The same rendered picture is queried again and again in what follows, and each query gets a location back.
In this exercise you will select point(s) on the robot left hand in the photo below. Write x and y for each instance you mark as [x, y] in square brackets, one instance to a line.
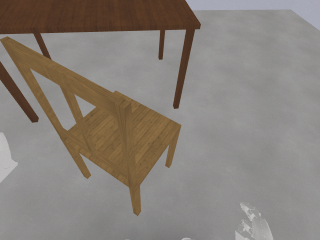
[7, 165]

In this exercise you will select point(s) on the robot right hand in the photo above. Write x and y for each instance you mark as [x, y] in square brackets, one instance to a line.
[258, 230]

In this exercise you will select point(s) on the table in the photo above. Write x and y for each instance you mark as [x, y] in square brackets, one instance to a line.
[76, 16]

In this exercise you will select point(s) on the chair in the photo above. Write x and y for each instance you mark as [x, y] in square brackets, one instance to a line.
[120, 135]

